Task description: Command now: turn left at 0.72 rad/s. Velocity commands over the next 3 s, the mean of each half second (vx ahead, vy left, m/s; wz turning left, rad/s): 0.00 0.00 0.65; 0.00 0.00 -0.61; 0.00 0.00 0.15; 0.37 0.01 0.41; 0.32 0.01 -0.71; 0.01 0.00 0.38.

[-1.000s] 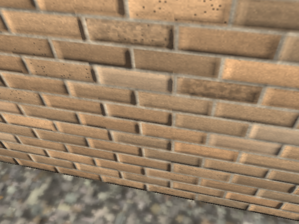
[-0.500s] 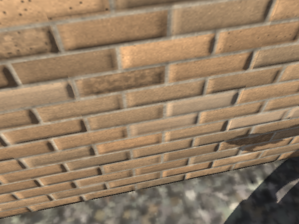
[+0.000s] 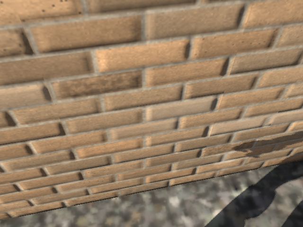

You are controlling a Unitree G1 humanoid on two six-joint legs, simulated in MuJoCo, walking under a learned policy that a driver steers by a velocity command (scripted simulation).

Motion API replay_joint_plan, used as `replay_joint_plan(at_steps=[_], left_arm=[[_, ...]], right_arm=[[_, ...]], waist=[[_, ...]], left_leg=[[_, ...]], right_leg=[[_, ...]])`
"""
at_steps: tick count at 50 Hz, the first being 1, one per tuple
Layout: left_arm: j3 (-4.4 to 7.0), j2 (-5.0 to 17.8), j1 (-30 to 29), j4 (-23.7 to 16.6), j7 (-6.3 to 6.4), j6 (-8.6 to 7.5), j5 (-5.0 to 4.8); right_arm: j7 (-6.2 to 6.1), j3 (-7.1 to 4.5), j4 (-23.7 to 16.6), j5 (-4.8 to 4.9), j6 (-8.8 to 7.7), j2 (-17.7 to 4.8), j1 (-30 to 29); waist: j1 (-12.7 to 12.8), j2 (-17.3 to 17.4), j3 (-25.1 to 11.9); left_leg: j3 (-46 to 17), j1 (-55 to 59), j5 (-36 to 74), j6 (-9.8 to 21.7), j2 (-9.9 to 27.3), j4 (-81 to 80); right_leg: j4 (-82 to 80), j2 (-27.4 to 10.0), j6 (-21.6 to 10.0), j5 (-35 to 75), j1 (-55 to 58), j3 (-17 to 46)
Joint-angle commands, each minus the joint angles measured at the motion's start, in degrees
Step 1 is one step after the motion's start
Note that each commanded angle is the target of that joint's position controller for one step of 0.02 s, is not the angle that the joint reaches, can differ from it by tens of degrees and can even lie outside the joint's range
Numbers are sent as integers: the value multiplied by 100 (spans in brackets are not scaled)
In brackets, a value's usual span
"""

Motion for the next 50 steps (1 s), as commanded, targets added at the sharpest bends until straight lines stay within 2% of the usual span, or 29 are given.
replay_joint_plan(at_steps=[1, 2, 3, 5, 7, 8, 10, 11, 14, 16, 17, 18, 19, 20, 22, 23, 25, 28, 32, 36, 37, 38, 39, 40, 41, 42, 43, 46, 50], left_arm=[[394, 1832, 689, -116, 186, 0, 138], [344, 1409, 688, -103, 200, -9, 143], [239, 1010, 286, -170, 194, -59, 151], [172, 775, -205, -313, 187, -119, 126], [187, 735, -23, -237, 117, -116, 119], [180, 624, 221, -184, 17, -128, 159], [163, 506, 566, 4, 34, -214, 9], [199, 581, 613, 45, 64, -236, -2], [299, 861, 484, 71, 57, -262, 48], [358, 948, 565, 152, 16, -211, -34], [339, 899, 682, 226, 49, -155, -73], [304, 843, 792, 244, 38, -152, -31], [99, 224, 486, -337, -25, -207, 112], [107, 457, 170, -168, 34, -133, 168], [39, 349, 507, 151, -20, -113, -21], [37, 405, 619, 314, -45, -111, 21], [11, 401, 844, 555, -72, -35, 167], [19, 376, 751, 503, -90, -23, 150], [-18, 244, 687, 444, -143, -7, 134], [-28, 231, 946, 407, -273, -20, 137], [-15, 211, 1217, 514, -306, -33, 159], [24, 343, 1427, 586, -326, -73, 246], [174, 1110, 1560, 476, -346, -98, 283], [290, 1389, 1484, 489, -329, -99, 249], [376, 1421, 839, 317, -275, -50, 187], [374, 1205, 466, 195, -223, 16, 110], [362, 1049, 289, 133, -189, 44, 66], [332, 790, 540, 244, -164, 54, -18], [475, 1232, 776, 273, -42, 137, 24]], right_arm=[[29, 166, -988, -66, -212, 242, -738], [64, 90, -994, -138, -201, -351, -1027], [131, 2, -867, -109, -170, -521, -895], [238, -58, -756, -72, -94, -572, -559], [317, 4, -834, -27, -7, -434, -731], [446, 55, -939, 27, 118, -355, -860], [430, 114, -1293, -102, 283, -370, -1391], [395, 148, -1376, -157, 280, -400, -1556], [370, 219, -1475, -120, 271, -372, -1539], [357, 189, -1424, -127, 218, -477, -1330], [323, 165, -1297, -212, 130, -536, -999], [258, 74, -1126, -318, 49, -843, -577], [115, -121, -1098, -222, -2, -1868, -482], [-41, -31, -1030, -8, -22, -1398, -318], [-174, 288, -1125, 86, 45, -504, -1439], [-235, 377, -1137, 46, 42, -311, -1758], [-292, 467, -956, 14, 65, -309, -1761], [-289, 331, -814, 71, 126, -753, -1534], [-289, 284, -852, 51, 141, -612, -1622], [-229, 166, -938, -44, 115, -707, -1878], [-206, 153, -966, -13, 111, -651, -1966], [-188, 144, -950, -6, 116, -548, -1847], [-99, 166, -1286, -27, 151, -351, -2003], [-67, 246, -1432, -183, 166, -269, -2223], [-25, 237, -1334, -84, 97, -400, -1935], [-2, 206, -1280, -2, -3, -518, -1848], [-3, 186, -1234, -4, -84, -556, -1788], [14, 223, -1262, -117, -136, -458, -1751], [-132, 330, -1432, -46, -137, -386, -1774]], waist=[[551, -1697, -541], [617, -1339, -277], [305, -986, -157], [-56, -932, -343], [52, -896, -413], [268, -1204, -403], [448, -1275, -263], [543, -1196, -332], [529, -1053, -456], [551, -1059, -488], [423, -796, -595], [205, -88, -727], [321, 2127, -803], [164, 1102, -1146], [751, 736, -952], [871, 774, -913], [847, 783, -859], [700, 743, -698], [653, 774, -415], [855, 774, -466], [988, 506, -467], [1070, -192, -296], [1073, -2023, 114], [980, -2135, 147], [731, -1444, 82], [613, -929, 61], [572, -713, -70], [784, -567, -578], [913, -618, -619]], left_leg=[[928, -1979, -2295, 178, -504, 1933], [639, -1629, -1989, 191, -1, 2560], [602, -1388, -1575, 223, -110, 3095], [854, -1206, -1143, 147, -160, 3631], [1086, -1124, -936, 90, -163, 3460], [1164, -1349, -854, 59, -94, 3428], [1128, -1256, -830, 22, 72, 2694], [1214, -954, -924, 27, 91, 2418], [1386, 73, -1309, 205, 13, 1175], [1596, 541, -1331, 364, -189, 289], [1482, 1254, -917, 522, -272, -644], [850, 2398, 112, 686, 29, -1227], [-1657, 3237, 3214, 1510, 2039, -1026], [-963, 2728, 4736, 1946, 2140, -839], [213, 2197, 3906, 1550, 1477, -986], [554, 2120, 3414, 1272, 1170, -1053], [1012, 1921, 3410, 1219, 1045, -1056], [1014, 1948, 2516, 1338, 1224, -999], [971, 1611, 878, 1369, 1423, -1206], [1195, 1358, 310, 1109, 1379, -827], [1381, 1169, 11, 909, 1215, -436], [1600, 678, -531, 606, 872, 389], [1881, -843, -2146, 144, -110, 1674], [750, -1008, -2678, 80, -541, 2687], [537, -999, -2083, 98, -298, 2938], [586, -916, -1443, 77, -226, 2964], [671, -877, -995, 23, -216, 2971], [719, -889, -656, -87, -308, 2692], [615, -1124, -950, -47, -403, 1890]], right_leg=[[-1852, -2900, -899, -236, 728, 2251], [-1940, -2708, -1218, 250, 211, 2029], [-1678, -2170, -1094, 1129, 120, 1352], [-1026, -1605, -892, 3355, 450, 127], [-770, -1440, -845, 4165, 694, -432], [-771, -1431, -828, 3827, 1117, -552], [-801, -1537, -915, 3566, 1165, -617], [-758, -1638, -995, 3533, 1167, -685], [-475, -1794, -896, 3514, 1091, -867], [87, -1786, -809, 3731, 1185, -992], [766, -1650, -668, 3797, 880, -1122], [1691, -1357, -391, 2804, -129, -1192], [2734, -372, -1, -1620, -2329, -1416], [3222, -536, -17, -1809, -1661, -400], [2731, -601, -117, -1063, -1059, -171], [2435, -550, -89, -667, -850, -218], [2234, -335, -54, -556, -455, -356], [2397, -335, -100, -604, -789, -495], [2168, -472, -154, -692, -867, -541], [1128, -414, -296, -570, -305, -689], [464, -285, -392, -279, 57, -719], [-291, -396, -532, 30, 390, -121], [-1203, -1760, -1070, 1339, 551, 2407], [-1518, -1965, -1662, 1780, 124, 3408], [-1437, -1774, -1698, 1138, 64, 2748], [-1317, -1453, -1515, 904, 5, 2277], [-1123, -1182, -1350, 1214, 160, 1964], [-763, -933, -1209, 1993, 791, 1759], [-614, -978, -1315, 2074, 1163, 2429]])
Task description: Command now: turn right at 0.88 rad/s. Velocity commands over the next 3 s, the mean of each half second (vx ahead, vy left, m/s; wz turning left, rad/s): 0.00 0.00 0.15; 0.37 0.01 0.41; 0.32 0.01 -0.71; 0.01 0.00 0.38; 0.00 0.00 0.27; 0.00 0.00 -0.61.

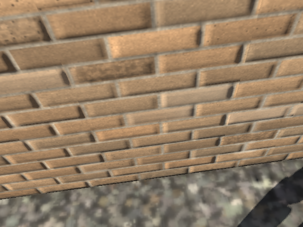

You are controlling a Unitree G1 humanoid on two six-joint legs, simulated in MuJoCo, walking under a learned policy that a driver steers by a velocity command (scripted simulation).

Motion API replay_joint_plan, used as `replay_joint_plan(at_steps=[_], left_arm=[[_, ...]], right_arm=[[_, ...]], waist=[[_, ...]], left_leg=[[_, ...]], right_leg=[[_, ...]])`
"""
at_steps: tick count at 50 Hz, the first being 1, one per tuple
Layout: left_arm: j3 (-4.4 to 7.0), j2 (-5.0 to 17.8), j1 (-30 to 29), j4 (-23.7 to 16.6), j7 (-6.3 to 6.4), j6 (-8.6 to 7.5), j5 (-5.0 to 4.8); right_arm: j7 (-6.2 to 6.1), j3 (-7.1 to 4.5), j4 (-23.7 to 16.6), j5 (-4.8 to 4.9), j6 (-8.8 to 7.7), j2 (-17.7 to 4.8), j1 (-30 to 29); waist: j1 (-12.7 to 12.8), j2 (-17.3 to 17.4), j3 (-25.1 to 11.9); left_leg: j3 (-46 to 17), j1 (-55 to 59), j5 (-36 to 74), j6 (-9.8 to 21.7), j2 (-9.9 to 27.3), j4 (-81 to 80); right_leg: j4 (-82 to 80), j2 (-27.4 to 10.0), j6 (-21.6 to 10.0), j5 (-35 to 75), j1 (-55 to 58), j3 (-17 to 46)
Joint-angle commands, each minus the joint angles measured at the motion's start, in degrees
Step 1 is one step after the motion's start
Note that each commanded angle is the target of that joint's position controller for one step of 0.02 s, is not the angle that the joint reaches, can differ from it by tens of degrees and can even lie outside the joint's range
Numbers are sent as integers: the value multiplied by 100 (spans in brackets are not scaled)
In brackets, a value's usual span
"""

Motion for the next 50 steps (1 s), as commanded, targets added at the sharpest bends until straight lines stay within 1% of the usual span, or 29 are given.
replay_joint_plan(at_steps=[1, 5, 8, 10, 11, 12, 13, 15, 18, 21, 24, 26, 27, 28, 29, 30, 31, 33, 34, 36, 37, 39, 41, 44, 46, 47, 48, 49, 50], left_arm=[[262, 1148, 147, -241, 110, 37, 43], [152, 976, -131, -199, 115, 102, 101], [-134, 504, -459, -83, 116, 113, 178], [-249, 355, -456, 44, 123, -2, 208], [-221, 418, -397, 47, 141, -38, 140], [-188, 493, -381, -99, 145, 2, 4], [-132, 765, -441, -82, 169, 19, 40], [-73, 845, -532, -217, 164, -42, 42], [-84, 560, -653, -417, 142, -162, 67], [-138, 356, -748, -557, 151, -243, 36], [-159, 331, -469, -602, 154, -311, -61], [-153, 384, -38, -564, 229, -346, -84], [-114, 526, 247, -533, 294, -377, -48], [19, 1039, 320, -568, 359, -381, 53], [179, 1544, -475, -663, 320, -352, 300], [94, 1100, -900, -825, 243, -391, 252], [5, 755, -1015, -869, 188, -427, 222], [-37, 636, -452, -618, 206, -639, 138], [-27, 704, -159, -475, 213, -731, 148], [-107, 502, 20, -257, 215, -832, 115], [-123, 445, 197, -155, 198, -865, 122], [-132, 445, 468, 86, 131, -900, 108], [-177, 338, 291, 165, 86, -910, 132], [-194, 321, 321, 375, 34, -843, 32], [-267, 205, 211, 343, 12, -834, -132], [-373, -90, 173, 146, 9, -869, -125], [-541, -537, 468, 183, 65, -782, -124], [-433, -52, 100, 169, 110, -680, -55], [-320, 199, -178, 126, 77, -644, 31]], right_arm=[[-129, 23, -444, 26, -77, -316, -266], [-96, 80, -335, 33, -79, -353, 230], [-40, 223, -69, 35, -91, -50, 655], [-83, 305, -3, -40, -140, -33, 647], [-138, 313, -59, -93, -230, -207, 616], [-127, 143, -114, -39, -218, -898, 307], [-63, 95, 0, 31, -195, -849, 407], [4, -4, 101, 104, -179, -849, 705], [-9, -183, 258, 99, -206, -871, 1114], [47, -339, 264, 34, -152, -849, 1194], [137, -461, 138, 1, -35, -835, 1037], [188, -509, -20, -4, 24, -792, 685], [211, -491, -113, 38, 24, -677, 519], [243, -395, -334, 117, 0, -287, 394], [238, -319, -851, 155, 76, -170, -1037], [255, -265, -862, 39, 27, -406, -848], [288, -298, -686, 14, 5, -504, -559], [386, -291, -436, -223, -96, -473, 89], [437, -252, -405, -219, -125, -353, 138], [371, -131, -488, -118, -123, -79, -111], [368, -80, -536, -161, -142, -62, -277], [343, 12, -575, -192, -149, 22, -369], [215, 137, -382, -104, -185, 136, -240], [7, 138, -166, -32, -253, -106, -15], [-136, 76, 67, -179, -368, -334, 534], [-205, 20, 94, -250, -371, -684, 695], [-216, -16, 199, -86, -259, -729, 546], [-210, -52, 205, -6, -176, -565, 636], [-199, -81, 166, -33, -142, -577, 592]], waist=[[122, -762, -908], [11, -883, -1079], [-192, -877, -1081], [-305, -552, -841], [-264, -1, -698], [25, 911, -394], [-51, 941, -187], [-179, 1068, -219], [-327, 886, -596], [-459, 800, -940], [-391, 923, -1007], [-164, 941, -1053], [-17, 748, -1080], [-10, -351, -1083], [272, -2239, -764], [-79, -1621, -845], [-166, -1165, -941], [-281, -411, -1096], [-213, -250, -966], [-146, -182, -539], [-26, -238, -464], [-11, -380, -595], [-82, -681, -893], [-167, -1205, -1016], [-460, -801, -1435], [-389, -21, -1842], [-286, 1027, -2174], [-447, 887, -1812], [-509, 876, -1428]], left_leg=[[-113, -735, -159, 45, -78, -509], [107, 129, -141, 95, 178, -1065], [212, 1665, 194, 157, 388, -2317], [-83, 2343, 494, 195, 449, -3190], [-891, 2136, 312, 284, 985, -3618], [-1968, 1169, -571, 695, 1375, -4208], [-2435, 858, -825, 985, 1555, -4417], [-2549, 1192, -141, 1116, 1454, -4268], [-2386, 2082, 1311, 1162, 1198, -3670], [-2410, 2319, 1667, 1195, 987, -3411], [-2611, 2005, 1704, 1166, 830, -3366], [-2527, 1358, 1335, 913, 588, -3270], [-2280, 614, 796, 625, 333, -3057], [-1597, -623, -454, 262, -198, -2183], [-427, -2472, -225, 154, -570, -29], [-781, -2491, 245, 229, 247, 511], [-639, -2276, 522, 222, 204, 861], [-368, -1967, 801, 223, 303, 1116], [-148, -1951, 781, 223, 385, 1119], [108, -1801, 894, 224, 509, 839], [152, -1646, 923, 192, 510, 541], [184, -1034, 742, 157, 361, -291], [342, 92, 468, 228, 181, -1300], [422, 876, 644, 416, 51, -2704], [94, 2670, 1849, 542, 544, -3696], [-632, 3972, 4063, 705, 1563, -2958], [-1152, 4186, 4004, 1194, 2125, -2884], [-1268, 3909, 2237, 1264, 2088, -3351], [-1205, 3459, 662, 1137, 1947, -3847]], right_leg=[[-580, -1347, -744, 1105, 1443, 2018], [-741, -1320, -593, 533, 929, 1610], [-1072, -1206, -419, -729, 52, 1354], [-990, -968, -212, -1061, -405, 1055], [-410, -734, -81, -751, -310, 754], [-160, -204, 166, -849, -145, 73], [320, -174, 310, -820, 89, -160], [941, -37, 351, -1056, -235, -301], [1500, 12, 489, -1470, -914, -306], [1356, 63, 553, -1514, -947, -418], [708, 95, 438, -1585, -422, -431], [-311, 54, 351, -1040, 517, -512], [-1017, -179, 277, -616, 1409, -490], [-1722, -1225, -16, -1408, 2160, 500], [-2282, -2378, -215, -3198, 1886, 2042], [-2093, -2787, -163, -3042, 1500, 1985], [-1918, -2383, -27, -2383, 1385, 1352], [-1802, -1971, -61, -1331, 1627, 485], [-1864, -1861, -163, -907, 1663, 213], [-1692, -1640, -154, 569, 1439, -493], [-1573, -1646, -238, 1357, 1358, -591], [-1227, -1713, -389, 3100, 1335, -688], [-927, -1540, -332, 4213, 1178, -966], [-466, -1477, -253, 4778, 1600, -501], [1, -1365, 23, 3788, 794, -332], [325, -1213, 140, 1470, -236, -311], [347, -786, 189, -1474, -956, -669], [871, -711, 126, -2091, -1296, -717], [1383, -608, 94, -2048, -1530, -739]])
Over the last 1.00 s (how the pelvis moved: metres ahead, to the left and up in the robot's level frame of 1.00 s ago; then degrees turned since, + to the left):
-0.04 -0.03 0.01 -2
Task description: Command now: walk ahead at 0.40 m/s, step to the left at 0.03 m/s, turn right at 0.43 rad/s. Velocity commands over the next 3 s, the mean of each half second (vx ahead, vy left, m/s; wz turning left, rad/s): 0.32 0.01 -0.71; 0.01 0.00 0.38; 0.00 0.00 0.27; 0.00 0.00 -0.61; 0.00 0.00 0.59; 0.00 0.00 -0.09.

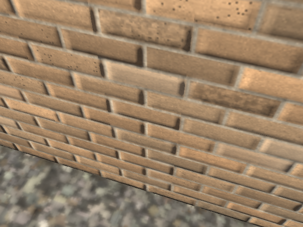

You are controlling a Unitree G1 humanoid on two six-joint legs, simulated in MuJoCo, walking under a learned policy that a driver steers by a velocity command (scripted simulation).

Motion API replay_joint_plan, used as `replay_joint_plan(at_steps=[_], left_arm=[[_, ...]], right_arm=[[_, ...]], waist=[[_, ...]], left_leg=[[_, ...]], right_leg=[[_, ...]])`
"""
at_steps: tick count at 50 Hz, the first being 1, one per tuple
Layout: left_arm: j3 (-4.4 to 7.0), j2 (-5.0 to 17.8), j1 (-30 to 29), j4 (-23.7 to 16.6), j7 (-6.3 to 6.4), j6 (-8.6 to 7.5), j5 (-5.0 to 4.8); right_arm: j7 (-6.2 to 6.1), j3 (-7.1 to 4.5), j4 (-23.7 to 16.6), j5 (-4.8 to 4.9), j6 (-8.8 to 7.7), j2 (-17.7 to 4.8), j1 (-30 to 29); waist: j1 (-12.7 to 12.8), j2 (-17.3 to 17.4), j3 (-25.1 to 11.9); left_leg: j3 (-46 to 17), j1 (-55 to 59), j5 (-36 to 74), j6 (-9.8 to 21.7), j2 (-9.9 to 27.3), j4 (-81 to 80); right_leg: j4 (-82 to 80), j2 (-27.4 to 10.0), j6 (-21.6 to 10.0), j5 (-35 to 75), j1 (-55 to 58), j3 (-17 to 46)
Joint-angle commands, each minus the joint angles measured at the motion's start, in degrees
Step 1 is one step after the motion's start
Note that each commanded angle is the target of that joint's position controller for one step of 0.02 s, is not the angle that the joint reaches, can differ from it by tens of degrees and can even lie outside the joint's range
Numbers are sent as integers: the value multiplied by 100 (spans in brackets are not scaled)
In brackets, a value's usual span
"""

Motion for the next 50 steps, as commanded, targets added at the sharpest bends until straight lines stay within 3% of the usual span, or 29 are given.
replay_joint_plan(at_steps=[1, 3, 5, 7, 8, 9, 11, 13, 14, 15, 16, 17, 19, 21, 24, 26, 28, 30, 31, 33, 36, 37, 38, 40, 41, 42, 44, 47, 50], left_arm=[[205, 904, -818, -519, 1, 33, 139], [243, 775, -535, -385, -46, 109, 242], [257, 624, -536, -390, -46, 107, 230], [260, 536, -727, -531, -50, 77, 181], [221, 434, -810, -591, -17, 101, 199], [225, 465, -877, -655, 20, 148, 165], [225, 564, -771, -716, 30, 244, 178], [246, 606, -528, -702, 18, 261, 173], [308, 742, -303, -586, 21, 236, 231], [401, 1065, -16, -550, 38, 193, 301], [664, 2174, 39, -583, 68, 207, 293], [694, 2071, 19, -631, 60, 273, 246], [656, 1705, -653, -859, 98, 392, 118], [613, 1485, -1124, -996, 109, 520, 66], [573, 1402, -919, -857, 101, 582, 57], [511, 1311, -868, -732, 128, 585, 122], [383, 1085, -1083, -715, 148, 574, 220], [181, 769, -1179, -545, 196, 522, 213], [227, 988, -1267, -541, 219, 508, 205], [313, 1268, -1308, -503, 258, 529, 140], [389, 1324, -1353, -554, 353, 513, 112], [384, 1248, -1408, -650, 367, 491, 114], [411, 1265, -1584, -727, 382, 498, 141], [422, 1162, -1884, -995, 399, 473, 150], [429, 1167, -1913, -1062, 346, 430, 157], [416, 1093, -1846, -1085, 303, 384, 148], [370, 936, -1727, -1126, 259, 320, 96], [284, 855, -1797, -1237, 287, 389, 57], [270, 965, -1550, -1268, 331, 403, 2]], right_arm=[[-107, -421, 31, 46, 97, -1350, 802], [-121, -409, -4, 107, 1, -1139, 500], [-50, -455, -7, 117, -141, -1108, 409], [-18, -452, 7, 145, -253, -1030, 329], [-50, -459, -4, 162, -268, -1018, 266], [-54, -472, 15, 110, -265, -1029, 281], [-61, -513, 17, 129, -223, -1118, 330], [-89, -538, -3, 145, -133, -1194, 239], [-118, -515, 3, 135, -81, -1124, 268], [-122, -486, -17, 66, -9, -1068, 339], [-158, -327, -458, 38, 62, -703, 241], [-171, -311, -377, -21, 93, -922, 289], [-196, -306, -267, 58, 45, -1052, 478], [-277, -285, -311, -3, 16, -1023, 441], [-246, -269, -317, 64, 46, -998, 556], [-242, -233, -310, 81, 60, -903, 549], [-153, -186, -195, 43, 94, -829, 535], [-110, -117, -46, 100, 150, -630, 649], [-110, -164, -7, 142, 176, -767, 699], [-63, -229, -5, 156, 131, -965, 825], [-43, -227, -41, 108, 23, -980, 938], [-31, -323, -111, 119, 25, -1258, 729], [-9, -392, -99, 146, 34, -1350, 982], [27, -573, -90, 35, 87, -1698, 1376], [-19, -621, -77, 20, 117, -1684, 1516], [-63, -656, -77, 56, 150, -1636, 1490], [-124, -662, -73, 83, 232, -1437, 1400], [-71, -727, 0, 132, 298, -1531, 1500], [-7, -803, -35, 73, 331, -1604, 1376]], waist=[[-785, 1074, -738], [-422, 990, -423], [-294, 695, -419], [-245, 699, -405], [-244, 634, -396], [-297, 664, -452], [-316, 735, -586], [-214, 547, -669], [-157, 141, -709], [17, -728, -528], [-197, -2427, -259], [-237, -1542, -400], [-572, -724, -420], [-601, -680, -672], [-575, -548, -951], [-524, -403, -992], [-547, -253, -894], [-585, -389, -784], [-574, -441, -448], [-647, -456, -305], [-738, -117, -233], [-586, 254, -184], [-746, 624, -174], [-1013, 1391, -87], [-1016, 1157, -290], [-919, 849, -420], [-842, 416, -659], [-1042, 724, -777], [-1006, 1009, -810]], left_leg=[[-1500, 1919, -1170, 739, 1688, -1281], [-857, 935, -761, 630, 1519, -1515], [-332, 597, 48, 720, 1523, -1331], [97, 229, 464, 699, 1482, -1183], [247, 70, 712, 742, 1496, -1106], [411, 126, 1064, 772, 1463, -924], [461, 291, 1012, 792, 1610, -569], [563, 310, 609, 592, 1590, -24], [732, 169, 254, 350, 1303, 752], [864, -542, -841, -11, 942, 1987], [678, -2184, -2709, -355, -142, 2915], [-200, -2210, -2844, -321, -174, 3590], [-431, -2119, -1745, -237, 11, 3607], [-281, -1641, -1032, -169, -219, 3057], [-144, -1410, -1073, -194, -285, 2826], [-95, -1140, -1133, -199, -143, 2599], [-173, -582, -1150, -161, 84, 2185], [-242, 275, -1078, -106, 176, 1471], [-219, 227, -1033, -42, 93, 1365], [-213, 146, -1034, 100, 23, 1018], [-560, 323, -461, 271, 120, 160], [-1128, 274, -126, 419, 345, 261], [-1888, 63, 331, 694, 792, -135], [-3348, 399, 2085, 1561, 1667, -638], [-3315, 759, 2894, 1814, 1699, -470], [-3024, 954, 3463, 1836, 1572, -198], [-2734, 1364, 3158, 1372, 1171, -61], [-2860, 1590, 2342, 1027, 811, -108], [-3123, 1287, 1573, 855, 627, -183]], right_leg=[[1427, -62, -123, -424, -2036, 171], [2169, -204, -22, 130, -1714, 135], [2447, -276, 22, 489, -1738, 51], [2119, -347, 18, 821, -1521, 38], [1807, -364, 17, 817, -1331, -44], [1621, -339, 31, 730, -1190, -128], [1206, -329, 1, 468, -978, -192], [429, -180, -103, 775, -496, -325], [-63, 0, -260, 787, -109, -143], [-925, -372, -479, 1334, 319, 813], [-1566, -1586, -1241, 2958, 551, 3412], [-1502, -1575, -1569, 3483, 659, 3469], [-1153, -1134, -1306, 3634, 521, 2659], [-1131, -590, -908, 3578, 355, 2181], [-978, -677, -897, 4370, 608, 1970], [-1054, -812, -926, 4324, 548, 1900], [-1218, -864, -881, 3584, 214, 1670], [-1629, -873, -778, 2125, -261, 1642], [-1597, -946, -792, 2043, -291, 1714], [-1409, -976, -803, 1998, -68, 1690], [-1139, -805, -574, 1250, 30, 1519], [-949, -457, -368, 902, -278, 1198], [-274, -17, -163, 804, -316, 618], [1557, 756, 181, -323, -1147, 220], [2384, 724, 229, -646, -1514, 481], [2721, 604, 257, -529, -1672, 624], [2146, 531, 262, -226, -1852, 726], [1370, 708, 348, -240, -1646, 458], [685, 757, 290, -123, -1139, 477]])
Over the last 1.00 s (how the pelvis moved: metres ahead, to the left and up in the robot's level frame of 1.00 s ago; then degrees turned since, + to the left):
0.05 0.06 0.00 21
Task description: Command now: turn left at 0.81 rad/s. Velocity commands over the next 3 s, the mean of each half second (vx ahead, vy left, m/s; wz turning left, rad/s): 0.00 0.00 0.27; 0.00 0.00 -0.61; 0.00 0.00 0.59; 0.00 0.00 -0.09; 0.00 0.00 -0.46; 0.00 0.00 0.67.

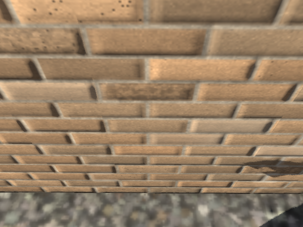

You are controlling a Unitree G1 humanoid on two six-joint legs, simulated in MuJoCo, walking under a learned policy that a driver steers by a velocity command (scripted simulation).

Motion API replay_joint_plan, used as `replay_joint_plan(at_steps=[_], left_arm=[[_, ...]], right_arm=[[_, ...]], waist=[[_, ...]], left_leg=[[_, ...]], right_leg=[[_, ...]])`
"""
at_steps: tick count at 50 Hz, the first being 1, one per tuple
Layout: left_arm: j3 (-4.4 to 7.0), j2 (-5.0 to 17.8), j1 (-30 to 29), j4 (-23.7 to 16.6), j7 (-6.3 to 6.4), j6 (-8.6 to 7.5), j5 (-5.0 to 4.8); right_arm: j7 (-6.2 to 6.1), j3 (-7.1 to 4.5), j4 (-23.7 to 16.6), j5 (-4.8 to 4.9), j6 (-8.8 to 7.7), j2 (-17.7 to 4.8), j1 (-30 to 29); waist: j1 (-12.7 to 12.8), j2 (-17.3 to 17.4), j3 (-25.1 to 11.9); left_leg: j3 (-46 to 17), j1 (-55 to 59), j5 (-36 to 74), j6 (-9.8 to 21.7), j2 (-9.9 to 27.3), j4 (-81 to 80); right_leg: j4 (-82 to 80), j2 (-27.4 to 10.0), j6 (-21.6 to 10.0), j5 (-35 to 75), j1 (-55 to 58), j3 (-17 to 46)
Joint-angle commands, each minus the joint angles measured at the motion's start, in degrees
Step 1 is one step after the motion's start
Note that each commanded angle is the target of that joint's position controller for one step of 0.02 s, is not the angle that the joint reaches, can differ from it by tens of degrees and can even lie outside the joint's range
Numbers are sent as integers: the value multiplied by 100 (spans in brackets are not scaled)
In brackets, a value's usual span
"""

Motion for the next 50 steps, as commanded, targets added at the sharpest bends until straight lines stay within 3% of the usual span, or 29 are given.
replay_joint_plan(at_steps=[1, 3, 4, 5, 6, 7, 9, 10, 12, 15, 19, 22, 24, 25, 26, 27, 29, 31, 35, 37, 40, 42, 44, 45, 46, 47, 48, 49, 50], left_arm=[[45, 436, 457, -208, 76, -22, -64], [71, 493, 864, -198, 154, -37, -72], [105, 587, 1061, -177, 188, -101, -105], [187, 909, 1072, -240, 244, -118, -18], [264, 1292, 520, -424, 267, -55, 240], [234, 988, 580, -371, 263, -12, 212], [122, 492, 541, -288, 105, -90, 124], [110, 483, 590, -238, 46, -122, 80], [92, 482, 1104, 36, -85, -186, 64], [-58, 226, 1461, 435, -151, -285, 70], [181, 893, 1477, 541, -251, -249, 133], [277, 833, 1362, 552, -315, -196, 148], [244, 576, 1169, 454, -312, -168, 15], [148, 181, 943, 314, -334, -187, -100], [117, 137, 848, 82, -238, -192, -46], [214, 535, 915, 175, -219, -147, 58], [296, 605, 1244, 313, -257, -41, 162], [287, 544, 1174, 248, -343, 64, 181], [182, 346, 753, -55, -342, 165, 215], [137, 377, 706, -207, -455, 333, 206], [119, 407, 620, -419, -641, 432, 134], [142, 467, 775, -435, -672, 396, 145], [204, 672, 1306, -204, -594, 239, 310], [365, 1428, 1489, -151, -443, 186, 296], [360, 1379, 1431, -96, -281, 115, 156], [196, 869, 1074, -121, -186, 109, 70], [25, 446, 683, -101, -119, 123, 53], [-73, 256, 403, -76, -53, 129, 83], [-97, 307, 349, -19, -6, 129, 84]], right_arm=[[42, -254, -265, -64, -16, -974, -14], [107, -260, -418, -81, -20, -919, -406], [143, -230, -572, -69, 7, -893, -697], [159, -136, -690, -1, -18, -542, -651], [100, -46, -821, 151, -59, -149, -562], [85, -130, -776, -54, -102, -834, -712], [146, -189, -589, -152, -70, -931, -390], [174, -178, -513, -183, -26, -833, -255], [219, -77, -455, -194, 82, -552, -327], [86, 90, -344, -124, 159, -260, -556], [-95, 97, -385, 66, 131, -523, -819], [-183, 104, -316, 214, -42, -526, -481], [-285, 50, -271, 117, -127, -689, -210], [-341, 18, -281, 11, -109, -879, -18], [-324, -38, -387, 13, -40, -1130, -421], [-303, 52, -466, 21, -20, -740, -645], [-288, 155, -591, 31, -28, -460, -1060], [-284, 156, -597, 40, -41, -518, -1083], [-349, 141, -395, 97, -22, -551, -680], [-191, 148, -285, 87, -184, -479, -389], [-10, 56, -304, 24, -289, -702, -494], [60, -11, -307, 66, -288, -845, -477], [44, 23, -195, 106, -243, -764, -190], [98, 166, -579, 54, -302, -381, -397], [22, 228, -639, -78, -227, -309, -803], [29, 241, -491, -6, -182, -332, -645], [60, 308, -325, 97, -190, -172, -473], [84, 320, -118, 106, -199, -197, -244], [99, 306, 2, 30, -177, -290, -112]], waist=[[121, 980, -1240], [372, 1018, -1148], [495, 736, -1158], [428, -88, -1175], [307, -1617, -1106], [331, -1176, -889], [78, -472, -801], [40, -412, -832], [273, -579, -825], [434, -917, -957], [573, -1420, -796], [431, -1296, -936], [373, -887, -1149], [190, 151, -1185], [196, 1425, -898], [470, 796, -694], [856, 394, -709], [862, 434, -568], [606, 465, -557], [432, 975, -748], [450, 745, -731], [462, 648, -757], [669, -50, -891], [766, -1751, -974], [830, -1827, -1042], [557, -1095, -1194], [333, -878, -1132], [167, -820, -1043], [155, -928, -1011]], left_leg=[[-1749, 1280, 927, 793, 1177, -413], [-1696, 493, 33, 548, 881, -426], [-1466, -108, -715, 306, 619, -214], [-921, -1138, -1742, 19, 241, 665], [580, -2018, -2369, -239, -430, 2588], [838, -1541, -2232, -339, 278, 3600], [858, -1146, -1818, -357, 397, 4579], [863, -1197, -1713, -345, 337, 4767], [924, -1312, -1732, -335, 104, 4319], [787, -769, -1803, -284, 131, 2688], [1223, -171, -1990, -205, 73, 1343], [1176, 579, -1202, -8, 87, -65], [1032, 2295, -420, 179, 594, -566], [204, 3133, -31, 526, 1609, -665], [-484, 2066, 1642, 1347, 2769, -914], [2, 1536, 2893, 1509, 2758, -812], [1031, 1186, 3300, 1234, 2095, -561], [1490, 1132, 3217, 1089, 1828, -513], [1631, 1457, 2698, 1160, 1965, -540], [1813, 1895, 2365, 1049, 1959, -447], [1911, 1737, 1826, 827, 2135, -307], [2034, 1666, 1800, 709, 2186, 60], [2237, 837, 1433, 317, 1863, 999], [2490, -944, -1280, -88, 1077, 1918], [1806, -914, -2843, -179, 823, 2803], [1431, -574, -2656, -134, 971, 2920], [1309, -302, -2343, -107, 975, 2652], [1333, -110, -1968, -122, 902, 2408], [1385, -11, -1803, -147, 796, 2384]], right_leg=[[-724, 119, -35, 99, 45, -98], [-1720, 100, -129, 585, 937, -154], [-2474, -167, -259, 917, 1643, -61], [-3105, -1167, -526, 743, 2413, 725], [-3476, -2592, -1243, 756, 2078, 2093], [-3485, -2995, -1707, 1977, 981, 1748], [-2819, -2179, -1578, 3638, 858, 687], [-2476, -1884, -1427, 4286, 1073, 354], [-2087, -1507, -1279, 5352, 1477, 108], [-2149, -1508, -1143, 5036, 1895, 515], [-2272, -1454, -1218, 4272, 1837, 1326], [-2236, -1317, -1064, 3865, 1722, 1648], [-2012, -1054, -672, 2513, 199, 1449], [-965, -579, -416, 805, -1127, 812], [529, 16, -245, -648, -1487, -324], [1638, -330, -227, -660, -1224, -329], [2398, -356, -173, -101, -918, -435], [2433, -435, -39, 255, -965, -605], [1517, -662, 98, 354, -991, -685], [1048, -726, 49, 324, -874, -704], [-60, -707, -166, 112, -201, -801], [-803, -578, -287, 126, 257, -989], [-2502, -524, -482, 1236, 1679, -612], [-2769, -2030, -1023, 2839, 2616, 1437], [-2524, -2721, -1723, 4957, 2082, 1787], [-2420, -2503, -1730, 5300, 1998, 1032], [-2493, -2182, -1472, 4894, 1818, 483], [-2553, -1864, -1187, 4602, 1790, 82], [-2522, -1746, -1108, 4769, 1802, -189]])
Over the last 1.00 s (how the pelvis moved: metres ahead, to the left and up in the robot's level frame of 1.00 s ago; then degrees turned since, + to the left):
0.04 -0.04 0.00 -7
